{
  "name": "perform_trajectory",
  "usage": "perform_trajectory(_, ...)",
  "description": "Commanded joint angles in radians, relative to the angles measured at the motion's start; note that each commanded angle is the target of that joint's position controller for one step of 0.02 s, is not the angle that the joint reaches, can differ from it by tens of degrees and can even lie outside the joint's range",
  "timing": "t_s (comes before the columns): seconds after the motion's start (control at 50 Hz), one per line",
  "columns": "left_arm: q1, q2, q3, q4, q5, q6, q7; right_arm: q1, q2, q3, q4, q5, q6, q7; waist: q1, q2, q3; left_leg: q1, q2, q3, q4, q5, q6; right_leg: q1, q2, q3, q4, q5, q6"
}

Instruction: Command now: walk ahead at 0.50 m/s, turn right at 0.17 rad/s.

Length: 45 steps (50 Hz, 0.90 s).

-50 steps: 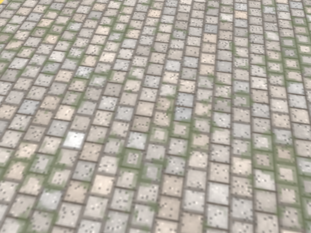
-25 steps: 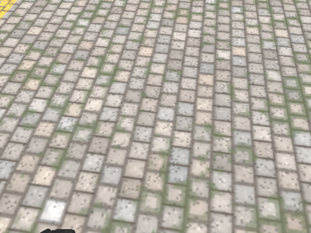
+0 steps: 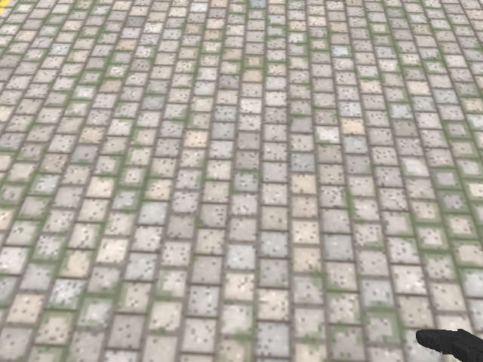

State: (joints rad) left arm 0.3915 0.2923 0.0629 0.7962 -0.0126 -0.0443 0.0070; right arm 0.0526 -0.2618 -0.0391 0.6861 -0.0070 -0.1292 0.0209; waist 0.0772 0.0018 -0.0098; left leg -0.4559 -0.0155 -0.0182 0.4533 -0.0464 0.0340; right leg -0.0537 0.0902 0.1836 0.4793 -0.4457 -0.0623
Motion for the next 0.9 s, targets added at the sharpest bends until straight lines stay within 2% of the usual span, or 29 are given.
perform_trajectory(0.02, 0.099, 0.022, -0.011, -0.083, -0.007, -0.027, -0.001, 0.376, -0.289, -0.097, 0.022, -0.011, -0.004, -0.009, -0.149, 0.232, -0.353, 0.824, 0.369, -0.546, -0.017, -0.096, 0.282, -0.51, -0.006, -0.05, 0.639, 0.188, 0.02)
perform_trajectory(0.04, 0.08, 0.073, -0.008, -0.077, -0.012, -0.036, -0.003, 0.4, -0.211, -0.078, 0.037, 0.017, 0.004, 0.0, -0.167, 0.251, -0.316, 0.823, 0.407, -0.725, -0.126, -0.295, 0.284, -0.672, -0.023, -0.01, 0.753, -0.135, 0.025)
perform_trajectory(0.06, -0.022, 0.134, 0.01, -0.093, -0.022, -0.038, -0.007, 0.34, -0.158, -0.061, 0.03, 0.023, 0.009, -0.002, -0.174, 0.145, -0.157, 0.695, 0.375, -0.612, -0.147, -0.379, 0.237, -0.741, -0.075, -0.007, 0.804, -0.063, 0.022)
perform_trajectory(0.08, -0.094, 0.129, 0.007, -0.111, -0.014, -0.039, -0.008, 0.274, -0.141, -0.051, 0.016, 0.014, 0.018, -0.003, -0.154, 0.062, -0.073, 0.561, 0.334, -0.498, -0.171, -0.328, 0.209, -0.729, -0.121, -0.054, 0.779, 0.019, 0.023)
perform_trajectory(0.1, -0.132, 0.118, 0.009, -0.123, 0.001, -0.039, -0.01, 0.231, -0.12, -0.042, 0.015, 0.008, 0.022, -0.001, -0.131, 0.041, -0.006, 0.449, 0.294, -0.422, -0.207, -0.246, 0.204, -0.715, -0.151, -0.077, 0.712, 0.074, 0.029)
perform_trajectory(0.12, -0.127, 0.107, 0.012, -0.122, 0.006, -0.037, -0.011, 0.207, -0.106, -0.034, 0.013, 0.0, 0.02, 0.001, -0.103, 0.065, 0.011, 0.377, 0.263, -0.367, -0.233, -0.17, 0.195, -0.666, -0.18, -0.082, 0.665, 0.113, 0.033)
perform_trajectory(0.14, -0.108, 0.089, 0.009, -0.118, 0.004, -0.032, -0.012, 0.196, -0.103, -0.033, 0.015, -0.001, 0.019, 0.003, -0.087, 0.087, 0.011, 0.333, 0.24, -0.325, -0.255, -0.119, 0.194, -0.627, -0.19, -0.093, 0.635, 0.132, 0.039)
perform_trajectory(0.18, -0.105, 0.06, 0.002, -0.119, 0.006, -0.026, -0.012, 0.204, -0.123, -0.038, 0.028, 0.007, 0.013, 0.002, -0.076, 0.097, 0.005, 0.297, 0.227, -0.253, -0.284, -0.013, 0.209, -0.612, -0.2, -0.117, 0.572, 0.17, 0.056)
perform_trajectory(0.24, -0.195, 0.038, -0.009, -0.147, 0.013, -0.031, -0.011, 0.227, -0.157, -0.048, 0.051, 0.014, 0.017, -0.007, -0.094, 0.066, 0.017, 0.295, 0.213, -0.166, -0.306, 0.095, 0.205, -0.622, -0.208, -0.135, 0.396, 0.315, 0.075)
perform_trajectory(0.32, -0.323, 0.021, -0.018, -0.176, 0.004, -0.043, -0.024, 0.293, -0.178, -0.049, 0.086, 0.026, 0.032, -0.013, -0.145, 0.064, 0.035, 0.304, 0.185, -0.086, -0.296, 0.095, 0.169, -0.545, -0.169, -0.169, 0.165, 0.504, 0.075)
perform_trajectory(0.38, -0.398, 0.032, -0.015, -0.207, -0.005, -0.049, -0.038, 0.345, -0.187, -0.05, 0.115, 0.031, 0.046, -0.013, -0.166, 0.069, 0.054, 0.382, 0.225, -0.106, -0.265, 0.085, 0.159, -0.548, -0.151, -0.17, 0.09, 0.493, 0.058)
perform_trajectory(0.42, -0.413, 0.046, -0.01, -0.223, -0.005, -0.054, -0.048, 0.353, -0.197, -0.054, 0.128, 0.033, 0.058, -0.018, -0.154, 0.079, 0.058, 0.445, 0.256, -0.121, -0.226, 0.124, 0.144, -0.544, -0.142, -0.169, 0.05, 0.424, 0.032)
perform_trajectory(0.44, -0.395, 0.058, -0.006, -0.221, -0.004, -0.056, -0.05, 0.35, -0.205, -0.056, 0.132, 0.033, 0.063, -0.02, -0.137, 0.085, 0.048, 0.468, 0.264, -0.123, -0.197, 0.174, 0.133, -0.51, -0.133, -0.175, 0.034, 0.389, 0.018)
perform_trajectory(0.46, -0.342, 0.075, 0.003, -0.21, -0.001, -0.058, -0.05, 0.333, -0.214, -0.058, 0.131, 0.033, 0.069, -0.023, -0.098, 0.091, 0.018, 0.474, 0.254, -0.107, -0.132, 0.301, 0.118, -0.423, -0.111, -0.196, 0.008, 0.372, 0.0)
perform_trajectory(0.48, -0.224, 0.11, 0.023, -0.174, 0.004, -0.057, -0.044, 0.325, -0.205, -0.053, 0.13, 0.032, 0.073, -0.026, -0.037, 0.077, -0.057, 0.45, 0.211, -0.067, 0.006, 0.434, 0.095, -0.248, -0.086, -0.22, -0.016, 0.385, -0.028)
perform_trajectory(0.5, -0.055, 0.168, 0.045, -0.139, 0.013, -0.054, -0.033, 0.319, -0.167, -0.036, 0.112, 0.017, 0.07, -0.028, 0.035, 0.037, -0.189, 0.312, 0.164, -0.025, 0.238, 0.34, 0.06, 0.029, -0.182, -0.13, 0.03, 0.434, -0.08)
perform_trajectory(0.52, 0.053, 0.274, 0.07, -0.124, 0.028, -0.046, -0.027, 0.424, -0.065, -0.001, 0.083, 0.009, 0.05, -0.024, 0.021, -0.198, -0.343, -0.097, 0.014, 0.041, 0.641, -0.075, -0.017, 0.43, -0.44, 0.296, 0.005, 0.324, -0.236)
perform_trajectory(0.54, 0.089, 0.211, 0.054, -0.111, 0.01, -0.039, -0.03, 0.414, -0.095, -0.005, 0.098, 0.016, 0.028, -0.016, 0.039, -0.26, -0.405, -0.25, -0.019, -0.082, 0.79, -0.528, -0.018, 0.469, -0.493, 0.55, -0.133, 0.202, -0.278)
perform_trajectory(0.56, 0.026, 0.163, 0.035, -0.114, 0.005, -0.037, -0.029, 0.328, -0.173, -0.028, 0.077, 0.042, 0.019, -0.009, 0.034, -0.178, -0.241, -0.342, 0.042, -0.092, 0.856, -0.483, -0.009, 0.351, -0.458, 0.425, -0.154, 0.136, -0.23)
perform_trajectory(0.58, -0.041, 0.138, 0.025, -0.124, 0.005, -0.035, -0.028, 0.258, -0.17, -0.026, 0.06, 0.043, 0.017, -0.008, 0.011, -0.113, -0.14, -0.339, 0.089, -0.06, 0.823, -0.392, -0.005, 0.205, -0.415, 0.297, -0.174, 0.173, -0.2)
perform_trajectory(0.6, -0.1, 0.112, 0.017, -0.126, 0.011, -0.035, -0.032, 0.224, -0.159, -0.027, 0.055, 0.028, 0.021, -0.011, -0.019, -0.069, -0.064, -0.306, 0.117, -0.045, 0.758, -0.329, -0.01, 0.067, -0.374, 0.21, -0.211, 0.245, -0.187)
perform_trajectory(0.62, -0.138, 0.088, 0.009, -0.129, 0.019, -0.041, -0.036, 0.235, -0.151, -0.032, 0.059, 0.019, 0.032, -0.014, -0.057, -0.083, -0.032, -0.242, 0.145, -0.052, 0.707, -0.282, -0.014, -0.032, -0.341, 0.148, -0.246, 0.31, -0.175)
perform_trajectory(0.66, -0.164, 0.088, 0.012, -0.121, 0.017, -0.053, -0.04, 0.275, -0.11, -0.026, 0.075, 0.018, 0.055, -0.016, -0.095, -0.102, -0.022, -0.165, 0.153, -0.043, 0.663, -0.236, -0.031, -0.13, -0.317, 0.078, -0.302, 0.383, -0.187)
perform_trajectory(0.7, -0.154, 0.108, 0.019, -0.101, 0.015, -0.063, -0.036, 0.243, -0.098, -0.024, 0.064, 0.011, 0.065, -0.021, -0.102, -0.084, 0.0, -0.187, 0.158, -0.04, 0.593, -0.164, -0.048, -0.154, -0.311, 0.019, -0.332, 0.451, -0.197)
perform_trajectory(0.76, -0.117, 0.124, 0.024, -0.072, 0.011, -0.059, -0.024, 0.138, -0.08, -0.017, 0.038, 0.007, 0.059, -0.018, -0.075, -0.058, 0.026, -0.214, 0.156, -0.034, 0.403, 0.007, -0.056, -0.131, -0.288, -0.055, -0.349, 0.489, -0.176)
perform_trajectory(0.82, -0.071, 0.146, 0.029, -0.045, 0.003, -0.05, -0.016, 0.031, -0.063, -0.008, 0.014, 0.014, 0.047, -0.005, -0.033, -0.055, 0.048, -0.167, 0.123, -0.006, 0.221, 0.133, -0.051, -0.115, -0.272, -0.106, -0.35, 0.462, -0.149)
perform_trajectory(0.9, -0.004, 0.164, 0.035, 0.002, -0.008, -0.033, -0.012, -0.069, -0.077, -0.008, -0.027, 0.024, 0.039, 0.015, -0.001, -0.059, 0.074, -0.177, 0.099, -0.006, 0.11, 0.106, -0.027, -0.001, -0.323, -0.087, -0.308, 0.44, -0.139)
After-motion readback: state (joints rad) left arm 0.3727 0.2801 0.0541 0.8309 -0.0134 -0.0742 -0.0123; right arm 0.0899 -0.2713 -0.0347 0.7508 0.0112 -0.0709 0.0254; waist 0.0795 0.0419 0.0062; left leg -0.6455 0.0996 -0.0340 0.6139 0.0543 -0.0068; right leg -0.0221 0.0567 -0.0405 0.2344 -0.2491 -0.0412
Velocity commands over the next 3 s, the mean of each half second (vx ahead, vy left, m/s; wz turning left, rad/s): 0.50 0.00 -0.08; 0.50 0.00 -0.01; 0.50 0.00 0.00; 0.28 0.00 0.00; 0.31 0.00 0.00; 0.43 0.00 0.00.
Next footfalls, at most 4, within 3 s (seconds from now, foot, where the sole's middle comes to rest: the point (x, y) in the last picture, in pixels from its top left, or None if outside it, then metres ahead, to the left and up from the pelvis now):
0.50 right None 0.43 -0.14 -0.76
1.02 left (238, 280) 0.72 0.10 -0.76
1.54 right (319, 208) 1.01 -0.15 -0.76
1.98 left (255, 175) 1.14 0.07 -0.76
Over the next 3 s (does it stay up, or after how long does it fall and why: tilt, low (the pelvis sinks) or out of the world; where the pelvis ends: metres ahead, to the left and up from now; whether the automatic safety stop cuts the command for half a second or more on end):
stays up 1.38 0.00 0.01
